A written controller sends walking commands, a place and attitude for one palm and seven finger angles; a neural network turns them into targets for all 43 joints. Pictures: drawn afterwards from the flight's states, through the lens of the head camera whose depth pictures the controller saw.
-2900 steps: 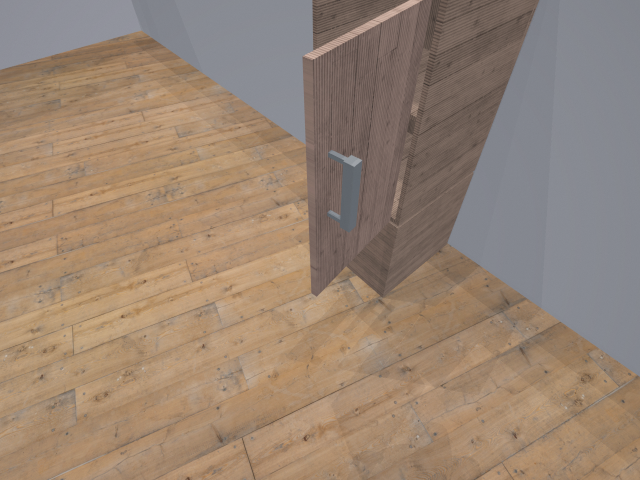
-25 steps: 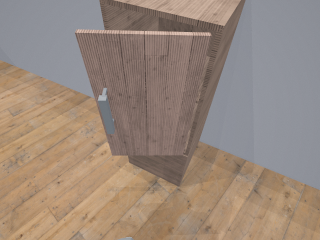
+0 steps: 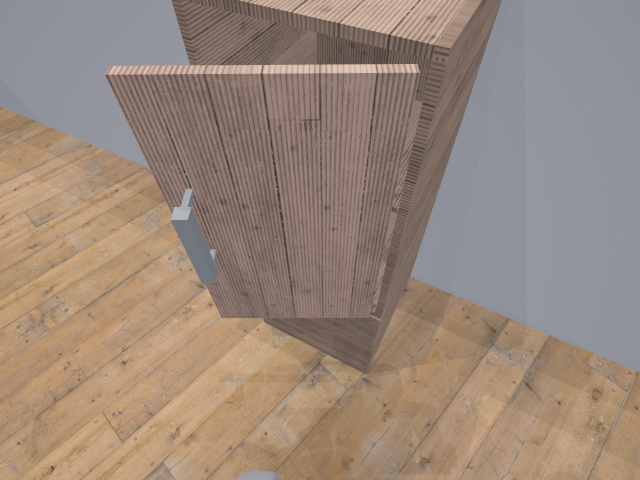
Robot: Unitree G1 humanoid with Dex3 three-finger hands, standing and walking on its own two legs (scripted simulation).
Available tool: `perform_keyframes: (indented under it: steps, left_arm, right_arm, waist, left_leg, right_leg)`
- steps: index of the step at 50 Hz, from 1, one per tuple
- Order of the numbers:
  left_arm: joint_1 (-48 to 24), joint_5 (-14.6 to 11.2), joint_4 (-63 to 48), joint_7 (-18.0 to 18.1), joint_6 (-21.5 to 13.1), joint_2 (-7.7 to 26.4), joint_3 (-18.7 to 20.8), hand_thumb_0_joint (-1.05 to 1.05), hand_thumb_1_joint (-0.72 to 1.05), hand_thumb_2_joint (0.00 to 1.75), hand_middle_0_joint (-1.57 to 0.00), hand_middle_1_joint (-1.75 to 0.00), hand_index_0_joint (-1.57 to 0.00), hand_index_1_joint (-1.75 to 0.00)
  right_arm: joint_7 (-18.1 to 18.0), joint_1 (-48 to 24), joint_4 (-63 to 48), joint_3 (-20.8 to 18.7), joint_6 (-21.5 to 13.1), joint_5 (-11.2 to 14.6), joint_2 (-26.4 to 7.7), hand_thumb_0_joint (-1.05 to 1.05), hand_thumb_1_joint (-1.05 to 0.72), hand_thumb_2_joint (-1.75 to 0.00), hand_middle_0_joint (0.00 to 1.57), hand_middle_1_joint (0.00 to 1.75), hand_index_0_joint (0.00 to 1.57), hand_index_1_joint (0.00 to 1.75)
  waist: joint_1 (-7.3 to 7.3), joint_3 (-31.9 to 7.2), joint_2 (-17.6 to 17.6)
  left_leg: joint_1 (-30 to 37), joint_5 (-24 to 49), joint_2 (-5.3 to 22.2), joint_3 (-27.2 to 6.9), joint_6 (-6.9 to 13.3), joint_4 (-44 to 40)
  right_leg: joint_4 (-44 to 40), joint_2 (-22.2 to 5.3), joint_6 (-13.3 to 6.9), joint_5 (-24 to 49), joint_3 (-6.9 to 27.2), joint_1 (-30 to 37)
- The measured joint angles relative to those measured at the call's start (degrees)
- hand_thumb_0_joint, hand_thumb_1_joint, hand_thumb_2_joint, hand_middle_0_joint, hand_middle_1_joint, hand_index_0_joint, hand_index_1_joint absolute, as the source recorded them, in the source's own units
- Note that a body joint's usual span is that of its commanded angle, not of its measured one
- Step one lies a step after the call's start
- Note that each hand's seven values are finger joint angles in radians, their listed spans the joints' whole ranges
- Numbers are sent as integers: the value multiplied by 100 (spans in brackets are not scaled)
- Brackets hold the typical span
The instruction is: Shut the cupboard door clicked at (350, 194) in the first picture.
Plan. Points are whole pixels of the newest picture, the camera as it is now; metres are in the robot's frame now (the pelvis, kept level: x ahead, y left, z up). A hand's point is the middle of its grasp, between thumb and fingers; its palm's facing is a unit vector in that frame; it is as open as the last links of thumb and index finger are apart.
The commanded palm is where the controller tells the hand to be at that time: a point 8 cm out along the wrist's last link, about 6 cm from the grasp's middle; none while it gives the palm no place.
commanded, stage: come to a stop and stand still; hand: left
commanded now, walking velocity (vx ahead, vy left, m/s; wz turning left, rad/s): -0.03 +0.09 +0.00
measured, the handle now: (199, 238) +0.44 +0.22 -0.01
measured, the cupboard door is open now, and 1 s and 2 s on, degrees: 28 28 28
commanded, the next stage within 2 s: look again from close up in 0.68 s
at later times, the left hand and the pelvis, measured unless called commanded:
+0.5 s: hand out of the picture +0.03 +0.27 -0.16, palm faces -0.04 -0.95 -0.30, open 7.3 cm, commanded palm none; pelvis -0.03 +0.07 +0.00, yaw -3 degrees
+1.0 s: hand out of the picture -0.03 +0.21 -0.17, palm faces -0.05 -0.98 -0.19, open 7.3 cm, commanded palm none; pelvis -0.03 +0.04 +0.00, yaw -2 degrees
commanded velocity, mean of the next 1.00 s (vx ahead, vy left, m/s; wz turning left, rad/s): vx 0.00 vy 0.00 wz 0.00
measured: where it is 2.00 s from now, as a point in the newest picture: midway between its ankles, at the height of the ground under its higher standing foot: outside the picture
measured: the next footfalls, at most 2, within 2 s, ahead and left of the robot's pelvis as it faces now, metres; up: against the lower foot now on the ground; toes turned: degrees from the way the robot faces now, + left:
left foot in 0.14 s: +0.02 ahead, +0.14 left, +0.00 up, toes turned +2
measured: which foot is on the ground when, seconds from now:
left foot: up 0.00-0.12, down 0.14-1.00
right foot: down 0.00-1.00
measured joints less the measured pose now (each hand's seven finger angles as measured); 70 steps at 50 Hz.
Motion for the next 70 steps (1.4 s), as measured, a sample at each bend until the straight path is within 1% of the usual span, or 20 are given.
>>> perform_keyframes:
  steps: [2,4,5,6,7,10,12,14,16,17,21,23,27,30,40,52,67,68,69,70]
  left_arm:
    - [-44,4,-26,-5,-4,41,15,0,91,90,-20,-30,-20,-30]
    - [-82,-6,-45,-9,-11,91,28,0,91,90,-20,-30,-20,-30]
    - [-95,-21,-49,-10,-12,118,32,0,91,90,-20,-30,-20,-30]
    - [-102,-40,-49,-12,-9,144,36,0,91,90,-20,-30,-20,-30]
    - [-101,-66,-50,-13,2,159,35,0,91,90,-20,-30,-20,-30]
    - [-43,-97,-122,82,-66,181,-30,0,91,90,-20,-30,-20,-30]
    - [25,-76,-193,85,-92,176,-78,0,91,90,-20,-30,-20,-30]
    - [17,-80,-239,70,-65,176,-132,0,91,90,-20,-30,-20,-30]
    - [-5,-91,-292,54,-37,194,-172,0,91,90,-20,-30,-20,-30]
    - [-23,-94,-309,45,-34,202,-185,0,91,90,-20,-30,-20,-30]
    - [-15,-97,-331,-10,-43,163,-244,0,91,90,-20,-30,-20,-30]
    - [21,-91,-330,-39,-30,156,-266,0,91,90,-20,-30,-20,-30]
    - [95,-73,-285,-75,14,143,-292,0,91,90,-20,-30,-20,-30]
    - [177,-67,-219,-91,3,116,-306,0,91,90,-20,-30,-20,-30]
    - [434,-97,231,-115,-75,-36,-387,0,91,90,-20,-30,-20,-30]
    - [297,-112,497,-92,-177,-156,-408,0,91,90,-20,-30,-20,-30]
    - [148,-116,519,-71,-224,-57,-347,0,92,90,-20,-30,-20,-30]
    - [149,-102,509,-27,-249,-78,-345,0,92,90,-20,-30,-20,-30]
    - [417,-222,-439,-86,81,-102,-21,1,92,90,-20,-30,-20,-30]
    - [757,-405,-1558,-32,113,-51,43,1,92,90,-20,-30,-20,-30]
  right_arm:
    - [11,16,1,1,-8,5,-44,1,-91,-89,20,30,20,30]
    - [24,40,-11,21,-45,9,-62,1,-91,-90,20,30,20,30]
    - [32,57,-19,38,-73,9,-64,1,-91,-90,20,30,20,30]
    - [42,81,-26,54,-112,8,-67,1,-91,-90,20,30,20,30]
    - [50,123,-33,74,-164,-2,-83,1,-91,-90,20,30,20,30]
    - [82,253,-218,82,-240,-10,-52,1,-91,-90,20,30,20,30]
    - [91,330,-373,104,-294,-35,-14,1,-91,-90,20,30,20,30]
    - [88,405,-496,149,-359,-34,37,1,-91,-90,20,30,20,30]
    - [84,467,-552,218,-397,-35,112,1,-91,-90,20,30,20,30]
    - [85,487,-559,254,-403,-38,151,1,-91,-90,20,30,20,30]
    - [62,473,-521,256,-388,-26,161,0,-94,-89,20,30,20,30]
    - [99,472,-505,276,-391,-42,134,0,-94,-89,20,30,20,30]
    - [147,541,-431,309,-408,-69,96,0,-94,-89,20,30,20,30]
    - [162,619,-316,327,-401,-72,76,0,-93,-89,20,30,20,30]
    - [136,765,139,362,-463,-27,116,1,-91,-89,20,30,20,30]
    - [81,627,444,381,-529,6,260,1,-91,-89,20,30,20,30]
    - [51,544,596,378,-540,-12,285,1,-91,-89,20,30,20,30]
    - [63,549,560,377,-522,-2,262,1,-91,-89,20,30,20,30]
    - [-5,617,345,399,-639,13,255,1,-91,-89,20,30,20,30]
    - [-128,768,67,427,-912,75,250,1,-91,-89,20,30,20,30]
  waist:
    - [-12,27,-55]
    - [-24,45,-110]
    - [-34,51,-135]
    - [-48,48,-142]
    - [-61,27,-105]
    - [-50,-70,-72]
    - [-62,-149,-20]
    - [-103,-183,67]
    - [-91,-213,126]
    - [-79,-223,153]
    - [-75,-284,321]
    - [-87,-320,331]
    - [-95,-355,285]
    - [-81,-351,241]
    - [-71,-265,81]
    - [-72,-302,37]
    - [-80,-347,40]
    - [-89,-351,91]
    - [-103,-262,80]
    - [-79,-239,32]
  left_leg:
    - [72,-22,-7,-5,-40,-99]
    - [240,220,12,23,-67,-592]
    - [372,514,24,41,-72,-987]
    - [533,1009,52,53,-66,-1447]
    - [678,1536,110,50,16,-1802]
    - [525,993,124,141,216,-1428]
    - [475,790,110,239,295,-1277]
    - [475,797,62,282,393,-1234]
    - [507,828,5,346,457,-1257]
    - [518,850,-22,375,480,-1275]
    - [571,1016,-69,453,528,-1485]
    - [588,1135,-105,496,549,-1645]
    - [588,1348,-162,538,576,-1932]
    - [579,1468,-178,534,570,-2094]
    - [689,1602,-103,473,452,-2363]
    - [858,1542,60,371,279,-2395]
    - [986,1506,182,297,128,-2475]
    - [897,1468,228,262,114,-2357]
    - [840,1407,252,245,107,-2213]
    - [783,1357,239,250,106,-2112]
  right_leg:
    - [-75,-49,45,51,24,24]
    - [-86,-99,103,68,37,20]
    - [-46,-120,139,51,42,5]
    - [36,-128,181,8,40,-22]
    - [158,-100,223,-59,21,-67]
    - [340,-111,350,-152,92,-177]
    - [427,-130,365,-131,189,-245]
    - [548,-175,268,-105,211,-291]
    - [568,-203,157,-153,240,-297]
    - [542,-220,146,-173,275,-286]
    - [328,-265,348,70,360,-263]
    - [238,-295,359,163,403,-290]
    - [118,-333,276,278,445,-374]
    - [14,-342,275,367,443,-409]
    - [-266,-271,469,527,385,-289]
    - [-372,-108,338,481,281,-72]
    - [-441,19,199,416,206,63]
    - [-457,58,195,424,171,51]
    - [-362,77,189,398,155,15]
    - [-175,61,176,325,159,-86]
